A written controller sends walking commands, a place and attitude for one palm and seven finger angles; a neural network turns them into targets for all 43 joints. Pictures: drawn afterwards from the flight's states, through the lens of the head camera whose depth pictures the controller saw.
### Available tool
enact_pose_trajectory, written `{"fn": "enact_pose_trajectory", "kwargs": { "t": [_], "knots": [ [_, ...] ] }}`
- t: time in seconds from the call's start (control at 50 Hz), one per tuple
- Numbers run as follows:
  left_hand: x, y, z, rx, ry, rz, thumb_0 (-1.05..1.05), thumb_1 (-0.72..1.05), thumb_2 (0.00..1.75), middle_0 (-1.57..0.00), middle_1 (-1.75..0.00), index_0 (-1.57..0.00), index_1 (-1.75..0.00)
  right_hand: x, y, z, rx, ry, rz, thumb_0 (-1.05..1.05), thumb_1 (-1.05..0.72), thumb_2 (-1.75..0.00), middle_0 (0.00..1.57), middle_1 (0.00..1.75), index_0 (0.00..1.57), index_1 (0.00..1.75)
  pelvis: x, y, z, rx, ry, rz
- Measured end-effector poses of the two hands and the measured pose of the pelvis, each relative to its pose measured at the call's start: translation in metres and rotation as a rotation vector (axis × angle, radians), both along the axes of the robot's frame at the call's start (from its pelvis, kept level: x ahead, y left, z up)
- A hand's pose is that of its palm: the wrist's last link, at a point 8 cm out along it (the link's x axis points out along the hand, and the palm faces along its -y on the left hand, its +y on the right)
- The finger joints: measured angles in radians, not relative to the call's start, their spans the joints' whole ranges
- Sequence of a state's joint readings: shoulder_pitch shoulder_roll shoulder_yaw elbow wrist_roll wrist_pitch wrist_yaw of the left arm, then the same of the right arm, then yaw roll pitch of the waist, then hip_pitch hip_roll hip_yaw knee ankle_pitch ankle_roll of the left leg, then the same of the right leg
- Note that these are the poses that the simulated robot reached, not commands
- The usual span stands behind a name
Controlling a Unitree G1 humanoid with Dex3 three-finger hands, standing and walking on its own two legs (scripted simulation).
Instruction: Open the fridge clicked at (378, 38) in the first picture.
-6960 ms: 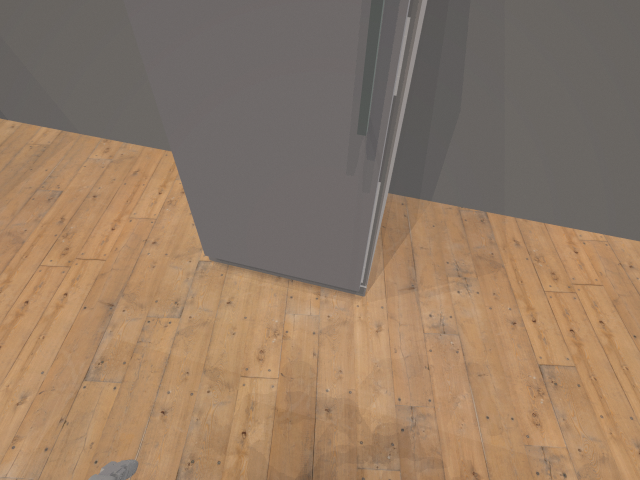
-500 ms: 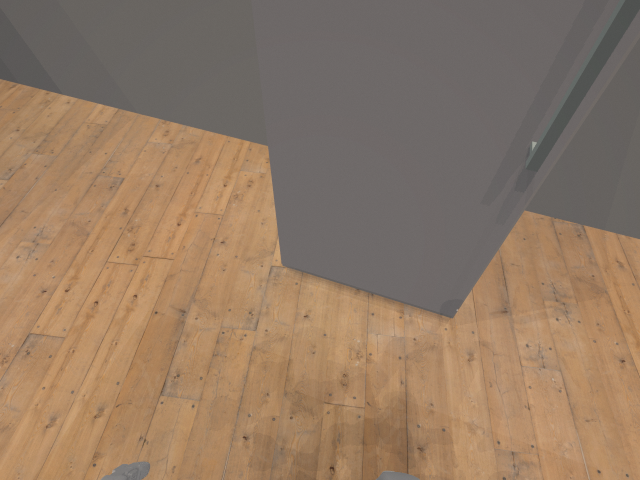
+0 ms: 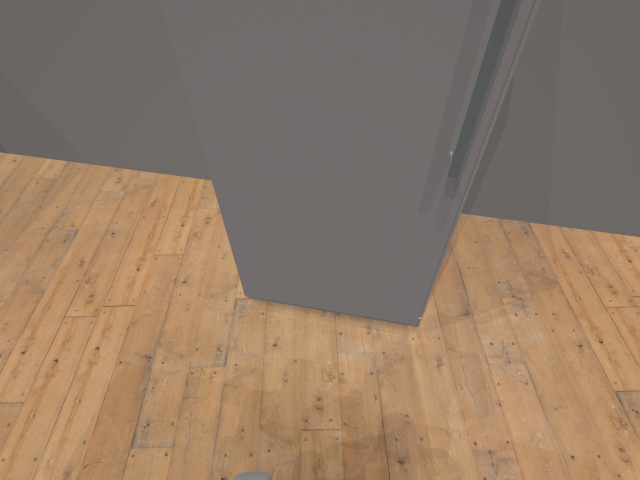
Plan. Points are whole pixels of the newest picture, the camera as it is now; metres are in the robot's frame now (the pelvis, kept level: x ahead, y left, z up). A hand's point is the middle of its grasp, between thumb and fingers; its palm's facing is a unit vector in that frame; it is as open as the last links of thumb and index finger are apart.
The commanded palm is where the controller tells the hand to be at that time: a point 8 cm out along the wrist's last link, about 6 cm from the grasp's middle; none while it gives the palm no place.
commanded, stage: take the last steps up to it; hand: right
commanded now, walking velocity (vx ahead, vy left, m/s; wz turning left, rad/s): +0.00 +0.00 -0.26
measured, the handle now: (492, 36) +0.68 -0.20 +0.24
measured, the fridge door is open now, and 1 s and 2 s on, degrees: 0 0 0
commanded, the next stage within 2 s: come to a stop and stand still in 0.96 s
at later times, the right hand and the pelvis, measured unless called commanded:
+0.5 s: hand out of the picture -0.07 -0.12 -0.16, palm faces +0.23 +0.96 -0.18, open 7.3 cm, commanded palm none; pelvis +0.04 +0.02 +0.00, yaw -7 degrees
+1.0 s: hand (515, 471) +0.19 -0.26 -0.17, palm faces +0.14 +0.97 -0.18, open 7.4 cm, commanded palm none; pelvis +0.15 -0.07 +0.00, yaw -3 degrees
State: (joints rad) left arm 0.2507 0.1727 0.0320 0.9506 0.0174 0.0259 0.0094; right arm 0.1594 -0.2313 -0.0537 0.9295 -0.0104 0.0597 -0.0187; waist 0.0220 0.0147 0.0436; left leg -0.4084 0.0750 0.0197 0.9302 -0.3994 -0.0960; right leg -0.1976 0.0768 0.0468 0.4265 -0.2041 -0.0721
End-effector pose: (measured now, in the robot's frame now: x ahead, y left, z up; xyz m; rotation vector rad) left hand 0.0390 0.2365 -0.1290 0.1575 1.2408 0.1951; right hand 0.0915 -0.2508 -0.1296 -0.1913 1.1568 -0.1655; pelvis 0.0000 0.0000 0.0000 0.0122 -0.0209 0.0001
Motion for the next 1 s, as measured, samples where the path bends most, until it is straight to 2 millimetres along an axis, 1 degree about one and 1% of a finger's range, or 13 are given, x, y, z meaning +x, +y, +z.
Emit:
{"fn": "enact_pose_trajectory", "kwargs": {
  "t": [0.1, 0.16, 0.22, 0.3, 0.46, 0.56, 0.64, 0.68, 0.72, 0.76, 0.82, 0.92, 1.0],
  "knots": [
    [-0.033, 0.016, -0.017, -0.03, 0.084, 0.017, 0.01, 0.91, 0.9, -0.2, -0.3, -0.2, -0.3, 0.002, 0.025, 0.006, -0.009, -0.033, 0.005, 0.01, -0.91, -0.9, 0.2, 0.3, 0.2, 0.3, -0.005, 0.017, -0.004, -0.018, 0.005, -0.022],
    [-0.046, 0.028, -0.03, -0.053, 0.116, 0.022, 0.01, 0.91, 0.9, -0.2, -0.3, -0.2, -0.3, -0.008, 0.041, 0.005, -0.019, -0.051, 0.0, 0.01, -0.91, -0.9, 0.2, 0.3, 0.2, 0.3, -0.006, 0.03, -0.01, -0.026, 0.001, -0.031],
    [-0.049, 0.036, -0.029, -0.07, 0.142, 0.004, 0.01, 0.91, 0.9, -0.2, -0.3, -0.2, -0.3, -0.031, 0.055, 0.01, -0.008, -0.034, -0.033, 0.0, -0.91, -0.9, 0.2, 0.3, 0.2, 0.3, -0.003, 0.038, -0.004, -0.029, -0.01, -0.054],
    [-0.037, 0.045, -0.022, -0.074, 0.134, -0.016, 0.01, 0.91, 0.9, -0.2, -0.3, -0.2, -0.3, -0.073, 0.063, 0.011, -0.002, 0.042, -0.106, 0.0, -0.92, -0.9, 0.2, 0.3, 0.2, 0.3, 0.006, 0.043, 0.004, -0.039, -0.022, -0.067],
    [0.01, 0.037, -0.018, -0.053, 0.132, -0.083, 0.01, 0.91, 0.9, -0.19, -0.3, -0.2, -0.3, -0.156, 0.081, 0.0, 0.068, 0.259, -0.242, 0.01, -0.92, -0.9, 0.2, 0.3, 0.2, 0.3, 0.029, 0.032, 0.004, -0.011, -0.024, -0.112],
    [0.069, 0.007, -0.013, -0.042, 0.078, -0.146, 0.01, 0.91, 0.9, -0.19, -0.3, -0.2, -0.3, -0.187, 0.088, -0.005, 0.143, 0.402, -0.302, 0.01, -0.91, -0.9, 0.2, 0.3, 0.2, 0.3, 0.049, 0.01, 0.001, 0.003, -0.008, -0.121],
    [0.128, -0.033, -0.011, -0.03, -0.006, -0.205, 0.01, 0.91, 0.9, -0.19, -0.3, -0.2, -0.3, -0.191, 0.078, -0.014, 0.198, 0.488, -0.335, 0.01, -0.91, -0.9, 0.2, 0.3, 0.2, 0.3, 0.071, -0.017, -0.008, 0.015, 0.003, -0.123],
    [0.153, -0.053, -0.013, -0.021, -0.065, -0.219, 0.01, 0.91, 0.9, -0.19, -0.3, -0.2, -0.3, -0.185, 0.066, -0.024, 0.219, 0.519, -0.332, 0.01, -0.91, -0.9, 0.2, 0.3, 0.2, 0.3, 0.081, -0.031, -0.017, 0.015, 0.002, -0.114],
    [0.166, -0.07, -0.011, -0.026, -0.109, -0.212, 0.01, 0.91, 0.9, -0.2, -0.3, -0.2, -0.3, -0.168, 0.05, -0.028, 0.22, 0.524, -0.303, 0.01, -0.91, -0.9, 0.2, 0.3, 0.2, 0.3, 0.088, -0.042, -0.017, 0.01, -0.011, -0.09],
    [0.17, -0.082, -0.005, -0.034, -0.135, -0.171, 0.0, 0.91, 0.9, -0.2, -0.3, -0.2, -0.3, -0.139, 0.03, -0.029, 0.202, 0.491, -0.263, 0.01, -0.91, -0.9, 0.2, 0.3, 0.2, 0.3, 0.097, -0.05, -0.012, 0.012, -0.019, -0.069],
    [0.179, -0.082, 0.008, -0.007, -0.189, -0.099, -0.03, 0.95, 0.9, -0.2, -0.3, -0.2, -0.3, -0.082, -0.004, -0.029, 0.161, 0.392, -0.202, 0.01, -0.91, -0.9, 0.2, 0.3, 0.2, 0.3, 0.109, -0.059, -0.004, 0.009, -0.022, -0.057],
    [0.168, -0.074, 0.011, 0.027, -0.122, -0.07, -0.04, 0.96, 0.9, -0.2, -0.3, -0.2, -0.3, 0.02, -0.046, -0.022, 0.091, 0.174, -0.154, 0.01, -0.91, -0.9, 0.2, 0.29, 0.2, 0.3, 0.132, -0.067, 0.003, 0.0, -0.016, -0.06],
    [0.143, -0.075, 0.003, 0.013, -0.001, -0.04, -0.02, 0.94, 0.9, -0.2, -0.3, -0.2, -0.3, 0.087, -0.059, -0.012, 0.062, 0.056, -0.121, 0.0, -0.92, -0.9, 0.2, 0.29, 0.19, 0.3, 0.151, -0.066, 0.004, -0.007, -0.014, -0.059]
  ]
}}
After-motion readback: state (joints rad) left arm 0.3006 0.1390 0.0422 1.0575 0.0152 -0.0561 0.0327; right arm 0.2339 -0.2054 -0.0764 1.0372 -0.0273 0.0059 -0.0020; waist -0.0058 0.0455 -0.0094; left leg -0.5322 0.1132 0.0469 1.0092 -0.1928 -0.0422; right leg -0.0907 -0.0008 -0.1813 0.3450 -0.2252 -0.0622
